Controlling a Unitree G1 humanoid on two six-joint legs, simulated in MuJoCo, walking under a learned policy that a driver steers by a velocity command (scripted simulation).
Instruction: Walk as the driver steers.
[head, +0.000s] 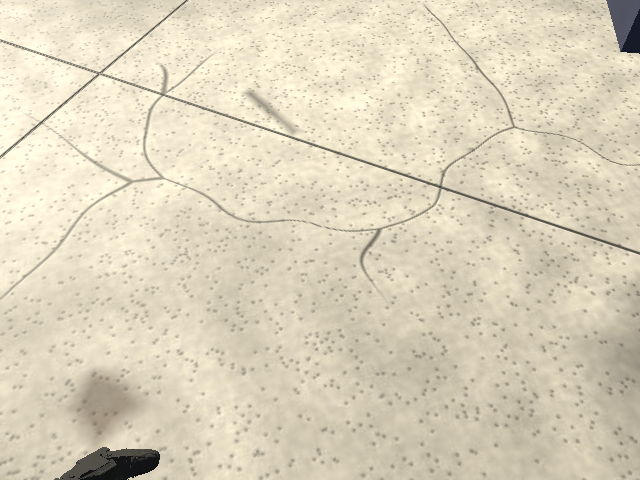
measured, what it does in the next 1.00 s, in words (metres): walks ahead, turning left: left foot, then right foot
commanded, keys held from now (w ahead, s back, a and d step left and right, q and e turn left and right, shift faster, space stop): q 0.24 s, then w+q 0.44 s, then w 0.32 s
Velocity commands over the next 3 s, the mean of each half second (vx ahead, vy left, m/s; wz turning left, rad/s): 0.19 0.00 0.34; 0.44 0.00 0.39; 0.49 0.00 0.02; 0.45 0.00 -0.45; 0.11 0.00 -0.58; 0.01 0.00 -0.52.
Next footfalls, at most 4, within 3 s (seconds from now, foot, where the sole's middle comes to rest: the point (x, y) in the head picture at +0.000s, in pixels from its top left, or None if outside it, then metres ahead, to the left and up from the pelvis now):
0.42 left None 0.10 0.12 -0.77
0.90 right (311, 475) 0.48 0.01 -0.77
1.40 left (141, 401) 0.67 0.37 -0.77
1.92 right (212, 266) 1.02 0.22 -0.77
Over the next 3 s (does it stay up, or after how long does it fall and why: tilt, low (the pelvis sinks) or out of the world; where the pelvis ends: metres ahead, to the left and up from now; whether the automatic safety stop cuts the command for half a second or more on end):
stays up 1.00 0.28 0.01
